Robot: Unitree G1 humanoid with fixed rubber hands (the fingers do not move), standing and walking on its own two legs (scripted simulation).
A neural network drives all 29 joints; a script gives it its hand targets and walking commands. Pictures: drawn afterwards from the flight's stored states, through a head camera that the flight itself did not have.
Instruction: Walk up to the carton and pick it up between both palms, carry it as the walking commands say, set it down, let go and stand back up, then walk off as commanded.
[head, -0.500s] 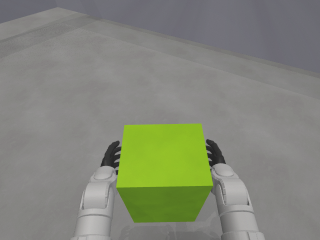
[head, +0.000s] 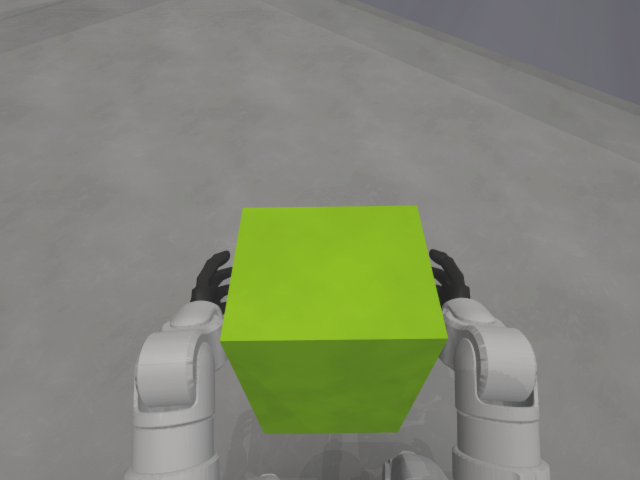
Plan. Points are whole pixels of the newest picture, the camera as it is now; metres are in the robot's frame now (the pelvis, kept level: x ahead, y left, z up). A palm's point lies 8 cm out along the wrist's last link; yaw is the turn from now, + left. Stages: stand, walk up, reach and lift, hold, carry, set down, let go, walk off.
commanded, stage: carry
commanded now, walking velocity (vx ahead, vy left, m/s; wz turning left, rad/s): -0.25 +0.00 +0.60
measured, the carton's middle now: (330, 335) +0.28 -0.01 +0.02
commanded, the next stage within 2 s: none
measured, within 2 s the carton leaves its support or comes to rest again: neither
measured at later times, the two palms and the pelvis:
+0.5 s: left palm out of the picture +0.10 +0.16 +0.10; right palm (458, 431) +0.15 -0.11 +0.10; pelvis -0.16 -0.02 +0.01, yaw +16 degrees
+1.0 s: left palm out of the picture -0.16 +0.24 +0.08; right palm out of the picture -0.03 +0.00 +0.08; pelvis -0.35 -0.03 +0.00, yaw +31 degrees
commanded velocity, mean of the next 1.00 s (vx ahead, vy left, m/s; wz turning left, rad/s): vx -0.25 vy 0.00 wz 0.60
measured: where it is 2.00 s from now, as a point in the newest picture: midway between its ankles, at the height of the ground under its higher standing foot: outside the picture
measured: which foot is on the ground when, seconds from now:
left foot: down 0.00-0.22, up 0.24-0.56, down 0.58-1.00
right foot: up 0.00-0.20, down 0.22-0.58, up 0.60-1.00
